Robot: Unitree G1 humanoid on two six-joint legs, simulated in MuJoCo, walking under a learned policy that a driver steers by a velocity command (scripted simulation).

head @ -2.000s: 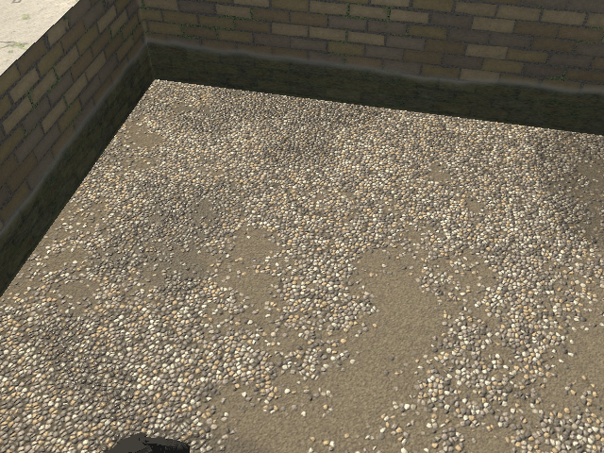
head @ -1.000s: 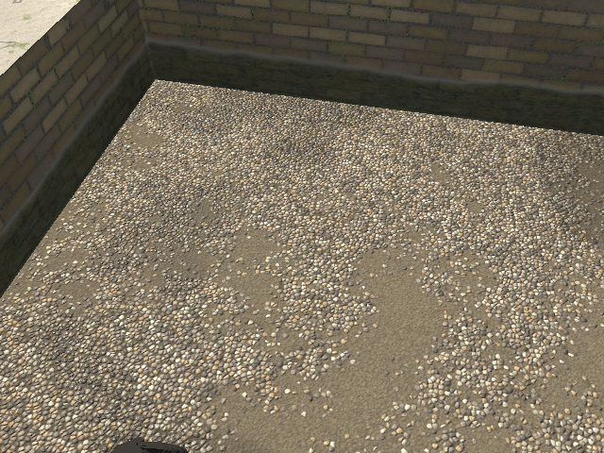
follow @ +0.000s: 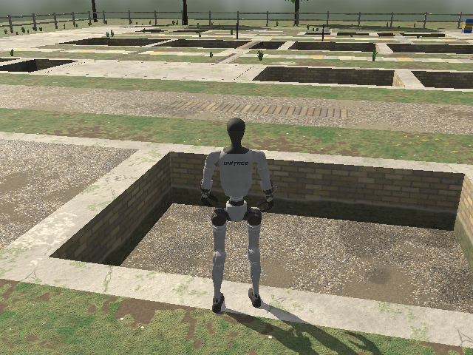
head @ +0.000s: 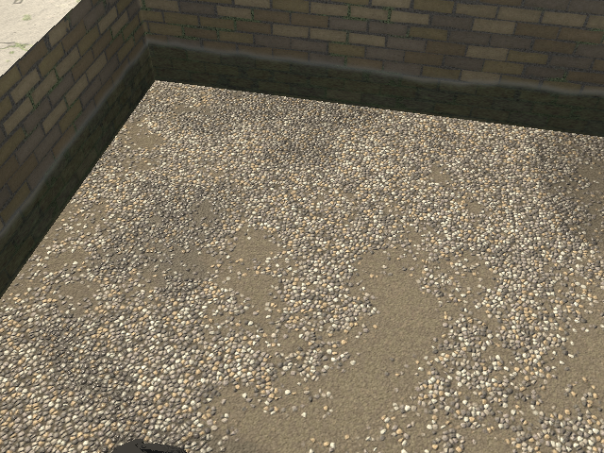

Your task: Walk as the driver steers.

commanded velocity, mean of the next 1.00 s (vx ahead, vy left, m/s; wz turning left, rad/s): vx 0.19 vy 0.00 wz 0.00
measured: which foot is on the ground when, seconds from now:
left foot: down 0.00-1.00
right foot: down 0.00-1.00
